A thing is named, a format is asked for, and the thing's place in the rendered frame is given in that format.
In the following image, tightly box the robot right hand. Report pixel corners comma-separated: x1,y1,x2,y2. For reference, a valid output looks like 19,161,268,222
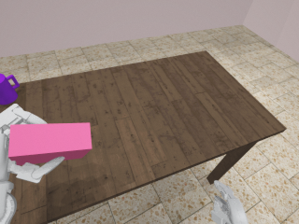
211,180,249,224

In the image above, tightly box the table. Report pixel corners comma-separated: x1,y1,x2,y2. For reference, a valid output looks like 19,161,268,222
0,50,287,224

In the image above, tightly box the robot left hand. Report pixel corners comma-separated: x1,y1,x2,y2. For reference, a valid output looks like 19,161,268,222
0,104,65,184

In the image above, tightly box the sponge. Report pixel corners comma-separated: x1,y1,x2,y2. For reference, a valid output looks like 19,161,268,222
8,122,93,166

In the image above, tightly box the robot left forearm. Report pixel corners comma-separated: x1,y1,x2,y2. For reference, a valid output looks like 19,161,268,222
0,181,17,224

